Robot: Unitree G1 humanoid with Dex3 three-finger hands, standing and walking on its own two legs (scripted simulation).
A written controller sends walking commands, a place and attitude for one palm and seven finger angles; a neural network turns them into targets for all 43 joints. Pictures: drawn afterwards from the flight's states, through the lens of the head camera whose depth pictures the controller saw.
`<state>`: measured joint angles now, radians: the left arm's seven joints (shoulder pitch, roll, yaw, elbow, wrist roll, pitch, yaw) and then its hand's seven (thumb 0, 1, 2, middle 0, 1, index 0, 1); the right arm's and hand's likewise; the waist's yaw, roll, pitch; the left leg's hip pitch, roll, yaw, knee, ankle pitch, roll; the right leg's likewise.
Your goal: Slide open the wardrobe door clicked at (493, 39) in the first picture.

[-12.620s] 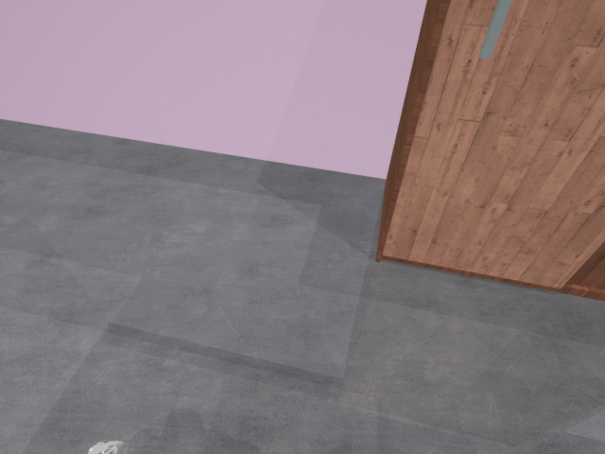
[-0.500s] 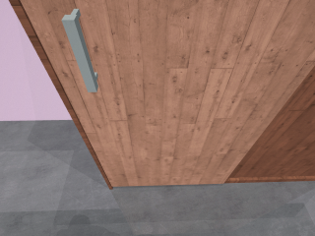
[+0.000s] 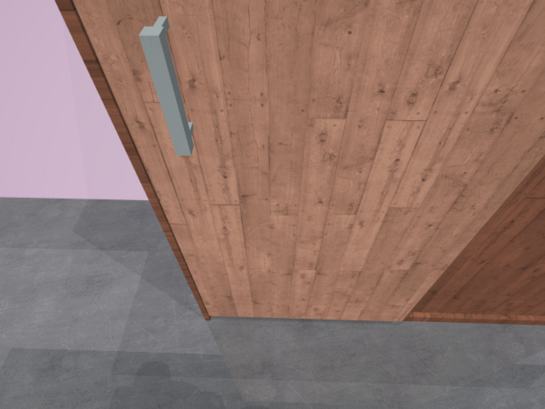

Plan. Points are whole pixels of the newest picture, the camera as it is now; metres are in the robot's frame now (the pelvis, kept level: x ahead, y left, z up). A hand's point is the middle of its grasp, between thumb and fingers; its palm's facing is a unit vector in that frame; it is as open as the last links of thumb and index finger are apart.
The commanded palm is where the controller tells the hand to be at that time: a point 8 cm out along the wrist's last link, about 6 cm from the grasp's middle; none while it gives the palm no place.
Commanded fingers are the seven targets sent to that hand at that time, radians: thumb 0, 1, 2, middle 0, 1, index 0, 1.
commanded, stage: come to a stop and stand still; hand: left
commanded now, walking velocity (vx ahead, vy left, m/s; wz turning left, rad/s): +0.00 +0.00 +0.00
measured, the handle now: (174, 91) +0.47 +0.17 +0.22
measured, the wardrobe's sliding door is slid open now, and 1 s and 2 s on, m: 0.00 0.00 0.00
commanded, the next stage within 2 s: look again from close up in 1.48 s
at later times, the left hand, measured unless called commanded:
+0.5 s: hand out of the picture -0.04 +0.15 -0.17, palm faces -0.01 -0.99 -0.16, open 7.3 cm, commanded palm none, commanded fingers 0.00 0.90 0.90 -0.20 -0.30 -0.20 -0.30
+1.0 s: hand out of the picture +0.03 +0.19 -0.17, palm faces -0.02 -0.98 -0.22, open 7.3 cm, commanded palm none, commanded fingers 0.00 0.90 0.90 -0.20 -0.30 -0.20 -0.30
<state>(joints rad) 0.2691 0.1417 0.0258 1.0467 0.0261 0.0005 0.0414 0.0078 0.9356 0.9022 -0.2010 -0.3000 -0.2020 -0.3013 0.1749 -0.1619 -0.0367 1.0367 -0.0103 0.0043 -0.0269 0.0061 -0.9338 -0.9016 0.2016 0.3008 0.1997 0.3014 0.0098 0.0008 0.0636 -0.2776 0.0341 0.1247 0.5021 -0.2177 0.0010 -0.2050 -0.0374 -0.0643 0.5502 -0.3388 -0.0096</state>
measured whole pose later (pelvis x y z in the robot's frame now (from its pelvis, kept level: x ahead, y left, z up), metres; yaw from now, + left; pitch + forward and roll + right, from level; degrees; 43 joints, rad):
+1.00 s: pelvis +0.01 +0.02 +0.00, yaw -2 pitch +0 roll +1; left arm 0.29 0.15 -0.01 1.08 0.02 -0.02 0.04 0.01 0.93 0.90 -0.20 -0.30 -0.20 -0.30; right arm 0.30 -0.16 0.01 1.09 -0.01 -0.02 -0.02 0.01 -0.92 -0.90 0.20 0.30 0.20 0.30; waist -0.01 0.01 0.02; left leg -0.24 0.02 0.14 0.47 -0.23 0.03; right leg -0.17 -0.04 -0.03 0.50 -0.33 0.02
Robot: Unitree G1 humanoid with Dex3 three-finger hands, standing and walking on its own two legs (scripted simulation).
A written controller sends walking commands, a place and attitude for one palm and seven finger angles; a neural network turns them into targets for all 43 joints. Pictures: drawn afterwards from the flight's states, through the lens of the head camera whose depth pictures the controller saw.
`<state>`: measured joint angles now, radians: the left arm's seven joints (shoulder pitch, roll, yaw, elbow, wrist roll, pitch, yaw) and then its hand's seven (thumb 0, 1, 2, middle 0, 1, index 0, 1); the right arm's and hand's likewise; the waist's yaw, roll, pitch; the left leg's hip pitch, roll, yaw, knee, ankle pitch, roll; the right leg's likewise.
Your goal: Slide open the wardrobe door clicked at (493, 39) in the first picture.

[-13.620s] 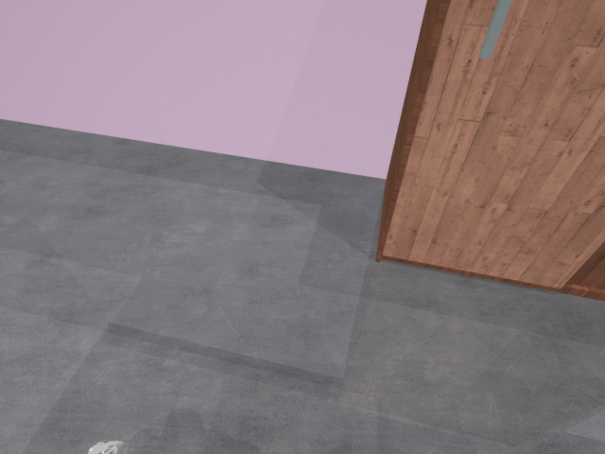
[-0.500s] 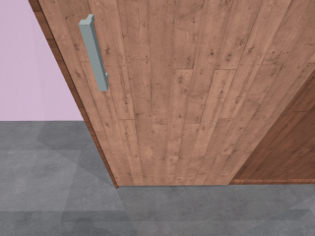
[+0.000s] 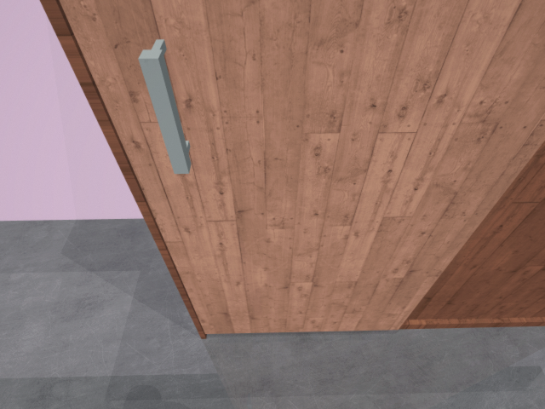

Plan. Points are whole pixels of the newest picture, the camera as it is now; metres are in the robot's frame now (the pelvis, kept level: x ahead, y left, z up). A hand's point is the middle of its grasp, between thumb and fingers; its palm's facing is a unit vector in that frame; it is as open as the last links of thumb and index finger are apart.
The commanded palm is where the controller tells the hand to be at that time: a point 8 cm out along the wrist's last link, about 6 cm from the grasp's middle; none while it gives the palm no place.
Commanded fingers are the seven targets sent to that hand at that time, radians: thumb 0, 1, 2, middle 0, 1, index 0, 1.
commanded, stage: come to a stop and stand still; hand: left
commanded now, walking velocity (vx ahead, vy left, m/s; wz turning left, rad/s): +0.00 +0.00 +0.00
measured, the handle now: (171, 111) +0.45 +0.17 +0.22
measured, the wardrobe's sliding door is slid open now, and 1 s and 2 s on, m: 0.00 0.00 0.00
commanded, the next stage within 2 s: look again from close up in 0.48 s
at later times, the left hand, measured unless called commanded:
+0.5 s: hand out of the picture +0.00 +0.16 -0.17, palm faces +0.01 -0.98 -0.19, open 7.3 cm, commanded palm none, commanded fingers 0.00 0.90 0.90 -0.20 -0.30 -0.20 -0.30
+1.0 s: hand out of the picture +0.00 +0.15 -0.17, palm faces +0.02 -0.98 -0.19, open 7.3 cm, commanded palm none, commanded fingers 0.00 0.90 0.90 -0.20 -0.30 -0.20 -0.30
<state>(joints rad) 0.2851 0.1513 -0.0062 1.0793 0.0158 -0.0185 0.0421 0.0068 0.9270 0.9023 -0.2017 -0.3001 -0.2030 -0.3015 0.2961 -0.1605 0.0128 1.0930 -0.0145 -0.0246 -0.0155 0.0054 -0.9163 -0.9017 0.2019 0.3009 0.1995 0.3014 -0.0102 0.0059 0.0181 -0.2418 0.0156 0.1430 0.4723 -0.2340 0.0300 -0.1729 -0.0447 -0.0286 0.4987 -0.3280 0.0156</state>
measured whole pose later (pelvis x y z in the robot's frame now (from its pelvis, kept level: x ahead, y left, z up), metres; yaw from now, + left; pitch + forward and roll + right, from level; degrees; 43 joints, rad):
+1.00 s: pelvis +0.00 -0.02 +0.00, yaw +0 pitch -1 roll +1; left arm 0.30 0.14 -0.01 1.11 0.02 -0.02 0.03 0.00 0.91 0.90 -0.20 -0.30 -0.20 -0.30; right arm 0.26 -0.15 0.01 1.14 -0.01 -0.01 -0.02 0.00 -0.92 -0.90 0.20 0.30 0.20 0.30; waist 0.00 -0.01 0.03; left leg -0.19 0.04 0.13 0.41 -0.20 0.00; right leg -0.12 -0.02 -0.04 0.43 -0.30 -0.01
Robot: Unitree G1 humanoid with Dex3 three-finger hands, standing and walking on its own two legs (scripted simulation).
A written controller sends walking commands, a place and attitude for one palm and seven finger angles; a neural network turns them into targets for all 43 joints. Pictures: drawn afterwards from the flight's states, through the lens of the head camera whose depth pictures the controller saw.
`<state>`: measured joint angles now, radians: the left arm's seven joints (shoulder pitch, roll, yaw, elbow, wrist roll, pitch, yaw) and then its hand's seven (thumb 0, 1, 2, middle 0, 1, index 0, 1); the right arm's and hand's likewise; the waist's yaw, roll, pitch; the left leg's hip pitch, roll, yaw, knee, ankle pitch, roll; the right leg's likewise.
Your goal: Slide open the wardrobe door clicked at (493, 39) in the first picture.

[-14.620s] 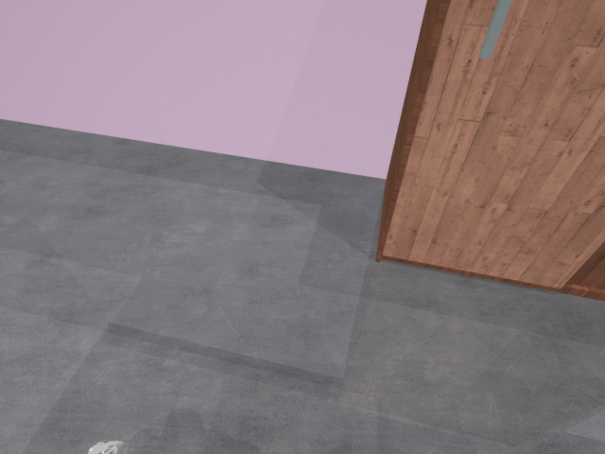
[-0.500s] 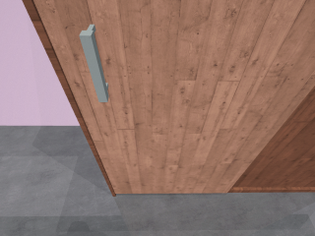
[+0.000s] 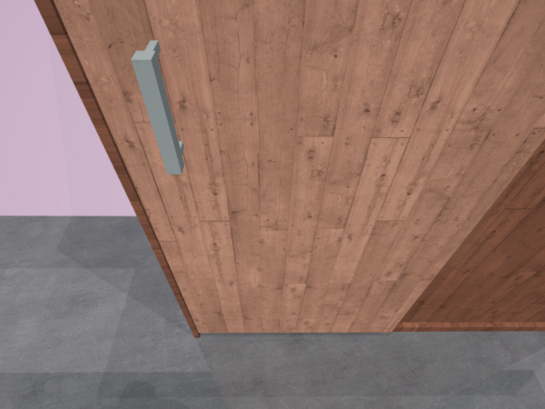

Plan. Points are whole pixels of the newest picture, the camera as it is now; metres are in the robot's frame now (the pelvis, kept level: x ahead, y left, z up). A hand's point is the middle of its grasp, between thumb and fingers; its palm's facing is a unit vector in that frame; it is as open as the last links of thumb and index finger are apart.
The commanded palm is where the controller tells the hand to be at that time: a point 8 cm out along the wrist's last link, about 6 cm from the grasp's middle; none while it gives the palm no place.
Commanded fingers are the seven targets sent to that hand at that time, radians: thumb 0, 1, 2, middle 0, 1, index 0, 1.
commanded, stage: look again from close up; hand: left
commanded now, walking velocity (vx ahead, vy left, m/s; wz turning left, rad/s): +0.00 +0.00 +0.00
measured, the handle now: (165, 112) +0.45 +0.18 +0.21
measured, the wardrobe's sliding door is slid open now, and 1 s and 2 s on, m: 0.00 0.00 0.00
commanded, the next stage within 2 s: raise the hand with hooked fingers in 0.34 s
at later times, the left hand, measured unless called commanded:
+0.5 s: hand out of the picture +0.02 +0.17 -0.16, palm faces +0.12 -0.97 -0.22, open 7.3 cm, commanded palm +0.10 +0.21 -0.06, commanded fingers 0.00 0.81 0.86 -0.21 -0.36 -0.21 -0.36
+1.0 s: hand out of the picture +0.12 +0.21 +0.03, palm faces +0.29 -0.95 -0.08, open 9.3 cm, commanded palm +0.12 +0.25 +0.04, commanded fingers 0.00 0.22 0.61 -0.25 -0.74 -0.25 -0.74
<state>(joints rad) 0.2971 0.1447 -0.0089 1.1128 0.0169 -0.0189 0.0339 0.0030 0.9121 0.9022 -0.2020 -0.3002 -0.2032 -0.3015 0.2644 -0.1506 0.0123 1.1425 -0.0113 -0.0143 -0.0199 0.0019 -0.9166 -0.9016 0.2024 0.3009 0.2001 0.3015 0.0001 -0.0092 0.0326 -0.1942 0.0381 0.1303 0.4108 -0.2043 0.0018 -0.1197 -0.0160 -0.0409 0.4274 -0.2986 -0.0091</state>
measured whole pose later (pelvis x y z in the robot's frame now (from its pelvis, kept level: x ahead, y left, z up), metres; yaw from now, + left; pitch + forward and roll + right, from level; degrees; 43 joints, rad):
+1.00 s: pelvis -0.03 -0.02 -0.04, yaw +5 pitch +4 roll -1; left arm 0.56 0.22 0.19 -0.09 -0.27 -0.47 -0.17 0.02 0.45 0.71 -0.24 -0.59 -0.24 -0.59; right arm 0.18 -0.27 -0.02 0.54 0.02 -0.23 -0.06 0.01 -0.91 -0.90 0.20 0.30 0.20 0.30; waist 0.06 0.00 -0.07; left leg -0.57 0.06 0.00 0.86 -0.36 -0.02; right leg -0.43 -0.01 -0.15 0.84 -0.48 -0.04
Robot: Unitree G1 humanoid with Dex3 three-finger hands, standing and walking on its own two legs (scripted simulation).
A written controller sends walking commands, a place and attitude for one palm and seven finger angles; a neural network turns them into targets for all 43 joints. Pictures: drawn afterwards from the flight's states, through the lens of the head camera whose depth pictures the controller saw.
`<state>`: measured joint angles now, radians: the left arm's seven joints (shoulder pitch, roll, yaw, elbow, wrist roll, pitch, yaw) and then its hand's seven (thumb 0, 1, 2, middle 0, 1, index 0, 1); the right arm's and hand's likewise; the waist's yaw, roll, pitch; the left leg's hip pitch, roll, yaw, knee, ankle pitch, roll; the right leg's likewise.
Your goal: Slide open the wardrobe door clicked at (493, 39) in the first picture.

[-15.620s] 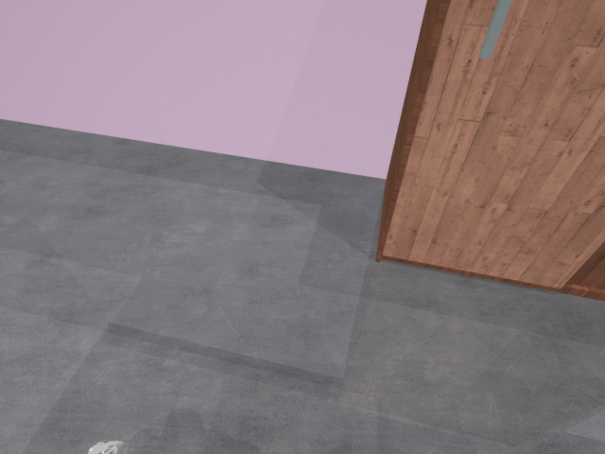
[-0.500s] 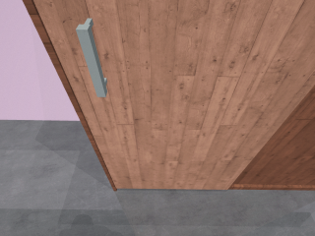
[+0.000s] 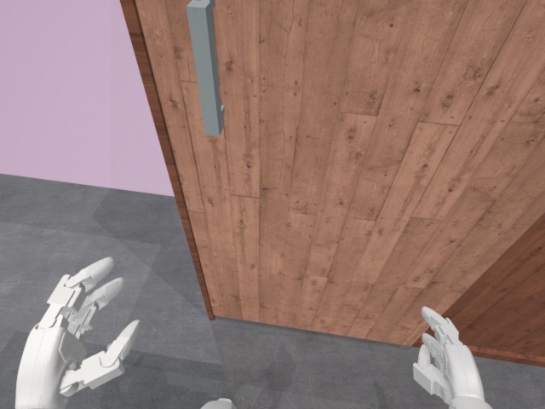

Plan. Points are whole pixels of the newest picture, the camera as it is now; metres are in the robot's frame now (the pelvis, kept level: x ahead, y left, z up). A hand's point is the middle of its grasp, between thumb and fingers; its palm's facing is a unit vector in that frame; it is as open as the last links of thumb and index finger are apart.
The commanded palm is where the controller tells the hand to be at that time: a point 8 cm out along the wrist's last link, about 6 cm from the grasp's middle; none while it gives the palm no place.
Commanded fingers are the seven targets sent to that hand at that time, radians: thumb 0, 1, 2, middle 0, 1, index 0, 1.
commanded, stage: raise the hand with hooked fingers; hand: left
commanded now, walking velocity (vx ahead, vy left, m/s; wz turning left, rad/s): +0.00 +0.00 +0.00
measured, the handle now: (211, 70) +0.49 +0.16 +0.25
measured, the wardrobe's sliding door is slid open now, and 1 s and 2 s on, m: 0.00 0.00 0.00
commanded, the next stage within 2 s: move the hooked fingers beside the handle in 1.54 s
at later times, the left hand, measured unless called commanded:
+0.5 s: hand (94, 249) +0.24 +0.24 +0.16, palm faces +0.00 -1.00 -0.09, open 12.4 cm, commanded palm +0.21 +0.30 +0.18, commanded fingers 0.00 -0.36 0.36 -0.29 -1.11 -0.29 -1.11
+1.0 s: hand (7, 151) +0.27 +0.29 +0.27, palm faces +0.08 -0.99 -0.14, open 13.9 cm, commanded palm +0.24 +0.34 +0.28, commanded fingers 0.00 -0.50 0.30 -0.30 -1.20 -0.30 -1.20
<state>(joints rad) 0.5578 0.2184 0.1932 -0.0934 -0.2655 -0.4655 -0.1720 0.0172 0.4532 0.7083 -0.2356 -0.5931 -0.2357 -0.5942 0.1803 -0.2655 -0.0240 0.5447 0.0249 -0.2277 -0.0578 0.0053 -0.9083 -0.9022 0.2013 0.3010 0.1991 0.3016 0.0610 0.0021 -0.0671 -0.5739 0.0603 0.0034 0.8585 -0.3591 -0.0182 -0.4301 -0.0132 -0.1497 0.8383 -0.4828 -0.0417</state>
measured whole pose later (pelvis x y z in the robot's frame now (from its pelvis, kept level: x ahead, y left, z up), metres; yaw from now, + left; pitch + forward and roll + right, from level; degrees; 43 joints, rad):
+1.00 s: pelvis +0.00 +0.02 +0.04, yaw -1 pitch -5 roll -1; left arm -0.15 0.50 0.48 -0.02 -0.35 0.24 -0.41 -0.01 -0.49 0.31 -0.31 -1.20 -0.31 -1.20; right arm 0.17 -0.25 0.12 0.63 0.09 -0.23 -0.10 0.01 -0.90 -0.90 0.21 0.30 0.20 0.30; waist 0.08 0.06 -0.01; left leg -0.20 0.02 0.05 0.44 -0.17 0.01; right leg -0.07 -0.02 -0.12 0.42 -0.27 -0.01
